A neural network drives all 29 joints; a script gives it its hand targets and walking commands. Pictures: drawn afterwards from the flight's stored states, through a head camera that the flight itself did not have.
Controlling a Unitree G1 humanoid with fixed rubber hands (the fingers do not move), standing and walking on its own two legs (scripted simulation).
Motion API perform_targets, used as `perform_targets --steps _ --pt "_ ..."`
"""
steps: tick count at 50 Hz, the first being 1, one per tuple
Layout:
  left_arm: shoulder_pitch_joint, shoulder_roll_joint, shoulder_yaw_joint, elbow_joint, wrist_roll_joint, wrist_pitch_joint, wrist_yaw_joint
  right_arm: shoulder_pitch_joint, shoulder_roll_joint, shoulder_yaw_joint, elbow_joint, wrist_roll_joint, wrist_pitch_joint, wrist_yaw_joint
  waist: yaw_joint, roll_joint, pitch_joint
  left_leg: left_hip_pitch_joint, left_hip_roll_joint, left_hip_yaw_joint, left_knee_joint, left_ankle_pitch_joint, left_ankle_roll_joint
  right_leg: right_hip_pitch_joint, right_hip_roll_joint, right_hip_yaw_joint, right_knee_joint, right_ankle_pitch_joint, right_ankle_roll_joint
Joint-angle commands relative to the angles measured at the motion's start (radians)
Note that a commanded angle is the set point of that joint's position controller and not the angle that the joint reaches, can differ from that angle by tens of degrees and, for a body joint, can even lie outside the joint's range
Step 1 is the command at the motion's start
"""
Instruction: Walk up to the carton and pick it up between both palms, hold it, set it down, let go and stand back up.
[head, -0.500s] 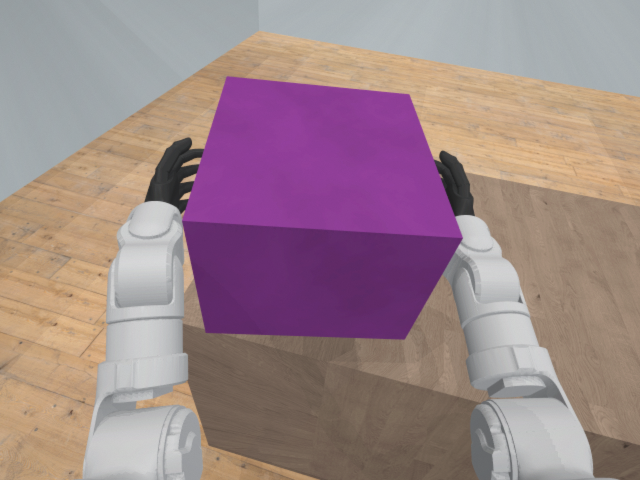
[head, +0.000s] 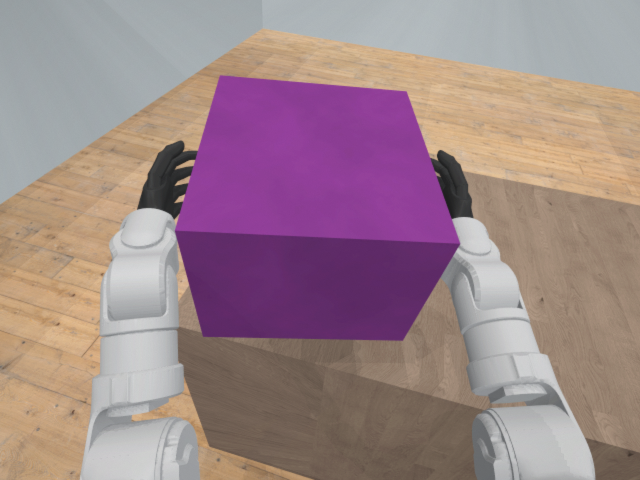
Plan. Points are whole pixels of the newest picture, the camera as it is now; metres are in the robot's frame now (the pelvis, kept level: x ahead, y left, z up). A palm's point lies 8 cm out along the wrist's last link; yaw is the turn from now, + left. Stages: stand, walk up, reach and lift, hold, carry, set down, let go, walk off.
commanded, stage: hold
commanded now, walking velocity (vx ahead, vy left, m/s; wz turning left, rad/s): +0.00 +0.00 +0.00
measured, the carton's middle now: (310, 207) +0.40 -0.01 +0.16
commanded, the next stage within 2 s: none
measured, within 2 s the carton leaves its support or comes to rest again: neither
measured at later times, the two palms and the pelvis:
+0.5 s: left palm (158, 208) +0.35 +0.17 +0.19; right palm (453, 221) +0.34 -0.18 +0.18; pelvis -0.01 +0.01 +0.00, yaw +0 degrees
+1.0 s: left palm (162, 208) +0.36 +0.16 +0.19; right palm (452, 217) +0.35 -0.18 +0.18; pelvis +0.00 +0.00 +0.00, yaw +0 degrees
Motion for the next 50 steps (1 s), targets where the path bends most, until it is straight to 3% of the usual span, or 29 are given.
perform_targets --steps 1,3,5,7,8,9,11,12,13,17,19,20,21,23,24,25,26,27,32,34,38,40,41,43,44,45,46,48,50 --pt "-0.631 -0.406 -0.41 -0.077 -0.109 -0.042 -0.147 -0.63 0.535 0.36 -0.259 0.053 -0.031 0.118 -0.011 0.022 -0.326 -0.113 -0.05 0.051 -0.057 0.139 -0.011 0.247 0.006 0.015 0.031 0.18 0.046" --pt "-0.603 -0.402 -0.392 -0.057 -0.087 -0.035 -0.149 -0.645 0.543 0.364 -0.244 0.054 -0.034 0.126 0.021 0.025 -0.322 -0.114 -0.046 0.051 -0.065 0.131 -0.011 0.24 0.007 0.016 0.029 0.143 0.039" --pt "-0.575 -0.424 -0.427 -0.105 -0.107 -0.037 -0.152 -0.624 0.544 0.373 -0.308 0.071 -0.05 0.121 -0.007 0.045 -0.368 -0.069 -0.046 0.048 -0.051 0.193 -0.019 0.264 0.011 0.015 0.033 0.21 0.038" --pt "-0.603 -0.442 -0.439 -0.131 -0.118 -0.041 -0.147 -0.637 0.553 0.388 -0.319 0.09 -0.054 0.119 0.004 0.062 -0.384 -0.049 -0.045 0.049 -0.033 0.258 -0.029 0.264 0.016 0.012 0.041 0.245 0.037" --pt "-0.578 -0.452 -0.453 -0.143 -0.123 -0.038 -0.145 -0.634 0.555 0.395 -0.345 0.098 -0.057 0.117 -0.008 0.064 -0.408 -0.027 -0.046 0.046 -0.023 0.296 -0.035 0.267 0.023 0.008 0.044 0.275 0.034" --pt "-0.636 -0.444 -0.457 -0.116 -0.134 -0.038 -0.145 -0.667 0.531 0.369 -0.325 0.088 -0.05 0.115 -0.024 0.068 -0.383 -0.049 -0.05 0.043 -0.031 0.265 -0.032 0.241 0.023 0.008 0.036 0.234 0.035" --pt "-0.64 -0.453 -0.464 -0.108 -0.13 -0.04 -0.135 -0.672 0.533 0.362 -0.299 0.074 -0.05 0.125 -0.018 0.073 -0.369 -0.053 -0.04 0.041 -0.043 0.236 -0.034 0.214 0.028 0.002 0.028 0.173 0.026" --pt "-0.631 -0.449 -0.464 -0.071 -0.13 -0.036 -0.138 -0.654 0.516 0.341 -0.267 0.061 -0.043 0.127 -0.036 0.08 -0.328 -0.058 -0.037 0.035 -0.047 0.208 -0.035 0.199 0.025 0.004 0.019 0.145 0.023" --pt "-0.612 -0.461 -0.461 -0.098 -0.123 -0.036 -0.134 -0.66 0.523 0.351 -0.287 0.069 -0.049 0.134 -0.015 0.08 -0.357 -0.05 -0.033 0.037 -0.055 0.213 -0.036 0.206 0.032 -0.001 0.023 0.129 0.021" --pt "-0.636 -0.473 -0.485 -0.117 -0.14 -0.045 -0.127 -0.67 0.526 0.348 -0.298 0.072 -0.058 0.14 -0.02 0.073 -0.386 -0.035 -0.032 0.034 -0.04 0.236 -0.041 0.209 0.03 0.002 0.027 0.147 0.02" --pt "-0.629 -0.468 -0.45 -0.051 -0.113 -0.038 -0.126 -0.687 0.52 0.346 -0.253 0.069 -0.046 0.142 -0.014 0.06 -0.342 -0.058 -0.031 0.034 -0.053 0.178 -0.031 0.192 0.028 0.001 0.02 0.1 0.021" --pt "-0.647 -0.469 -0.433 -0.028 -0.109 -0.038 -0.126 -0.724 0.522 0.337 -0.25 0.059 -0.047 0.147 0.007 0.038 -0.326 -0.086 -0.031 0.037 -0.067 0.146 -0.024 0.181 0.031 -0.002 0.019 0.068 0.02" --pt "-0.593 -0.464 -0.414 -0.009 -0.094 -0.035 -0.131 -0.667 0.527 0.329 -0.223 0.053 -0.042 0.147 -0.004 0.03 -0.306 -0.087 -0.031 0.035 -0.076 0.129 -0.018 0.2 0.028 0.002 0.013 0.078 0.022" --pt "-0.588 -0.461 -0.398 -0.04 -0.086 -0.034 -0.133 -0.655 0.522 0.331 -0.211 0.062 -0.042 0.151 0.019 0.032 -0.32 -0.079 -0.027 0.039 -0.079 0.146 -0.021 0.205 0.03 0.002 0.017 0.084 0.022" --pt "-0.604 -0.459 -0.416 -0.051 -0.1 -0.036 -0.136 -0.661 0.522 0.328 -0.23 0.061 -0.047 0.15 -0.003 0.028 -0.341 -0.072 -0.028 0.039 -0.07 0.16 -0.023 0.209 0.031 0.004 0.018 0.107 0.022" --pt "-0.632 -0.461 -0.412 -0.052 -0.103 -0.04 -0.13 -0.709 0.525 0.344 -0.247 0.071 -0.05 0.155 0.027 0.03 -0.36 -0.08 -0.031 0.037 -0.069 0.17 -0.022 0.207 0.032 0.004 0.023 0.098 0.023" --pt "-0.644 -0.477 -0.442 -0.088 -0.123 -0.049 -0.125 -0.694 0.543 0.349 -0.273 0.073 -0.057 0.152 0.008 0.026 -0.392 -0.063 -0.031 0.04 -0.059 0.196 -0.027 0.22 0.033 0.004 0.027 0.133 0.025" --pt "-0.647 -0.478 -0.432 -0.062 -0.117 -0.047 -0.119 -0.726 0.537 0.353 -0.259 0.079 -0.055 0.154 0.024 0.035 -0.379 -0.072 -0.027 0.036 -0.06 0.191 -0.027 0.199 0.034 0.0 0.028 0.102 0.021" --pt "-0.654 -0.475 -0.444 -0.045 -0.12 -0.051 -0.12 -0.688 0.535 0.313 -0.227 0.053 -0.061 0.152 -0.018 0.053 -0.352 -0.076 -0.03 0.039 -0.068 0.136 -0.028 0.199 0.027 0.005 0.016 0.088 0.021" --pt "-0.665 -0.482 -0.433 -0.038 -0.11 -0.05 -0.121 -0.698 0.534 0.307 -0.199 0.047 -0.058 0.158 -0.001 0.059 -0.344 -0.089 -0.03 0.041 -0.077 0.119 -0.025 0.192 0.029 0.0 0.017 0.059 0.017" --pt "-0.667 -0.477 -0.454 -0.049 -0.128 -0.06 -0.121 -0.676 0.541 0.306 -0.218 0.041 -0.065 0.153 -0.032 0.056 -0.366 -0.081 -0.037 0.046 -0.07 0.129 -0.024 0.21 0.025 0.004 0.014 0.091 0.022" --pt "-0.675 -0.466 -0.432 -0.037 -0.116 -0.062 -0.123 -0.698 0.545 0.314 -0.193 0.039 -0.063 0.153 -0.007 0.056 -0.36 -0.084 -0.035 0.045 -0.07 0.126 -0.022 0.203 0.02 0.007 0.019 0.083 0.028" --pt "-0.676 -0.472 -0.444 -0.049 -0.126 -0.068 -0.122 -0.69 0.551 0.31 -0.21 0.038 -0.069 0.15 -0.019 0.055 -0.381 -0.077 -0.035 0.041 -0.069 0.14 -0.022 0.214 0.021 0.006 0.02 0.105 0.026" --pt "-0.668 -0.462 -0.429 -0.03 -0.113 -0.065 -0.119 -0.721 0.551 0.327 -0.21 0.053 -0.067 0.155 0.013 0.064 -0.372 -0.095 -0.038 0.043 -0.07 0.132 -0.018 0.22 0.018 0.011 0.02 0.091 0.026" --pt "-0.678 -0.462 -0.425 -0.014 -0.109 -0.063 -0.122 -0.725 0.549 0.325 -0.203 0.045 -0.069 0.153 0.003 0.052 -0.359 -0.096 -0.038 0.045 -0.067 0.116 -0.016 0.21 0.014 0.01 0.018 0.079 0.028" --pt "-0.649 -0.466 -0.416 -0.025 -0.105 -0.063 -0.119 -0.72 0.557 0.337 -0.216 0.053 -0.07 0.153 0.022 0.051 -0.367 -0.093 -0.036 0.045 -0.067 0.139 -0.016 0.214 0.019 0.011 0.024 0.094 0.026" --pt "-0.627 -0.468 -0.424 -0.017 -0.106 -0.059 -0.122 -0.695 0.545 0.332 -0.208 0.048 -0.07 0.149 0.002 0.05 -0.371 -0.082 -0.035 0.04 -0.065 0.157 -0.018 0.222 0.018 0.009 0.019 0.114 0.029" --pt "-0.636 -0.459 -0.407 -0.036 -0.099 -0.059 -0.124 -0.698 0.553 0.346 -0.218 0.061 -0.067 0.147 0.021 0.039 -0.383 -0.073 -0.042 0.049 -0.055 0.186 -0.015 0.238 0.019 0.008 0.027 0.149 0.032" --pt "-0.618 -0.456 -0.42 -0.054 -0.112 -0.056 -0.128 -0.669 0.549 0.356 -0.238 0.064 -0.062 0.136 -0.005 0.029 -0.403 -0.053 -0.043 0.043 -0.043 0.227 -0.018 0.258 0.019 0.013 0.029 0.21 0.033"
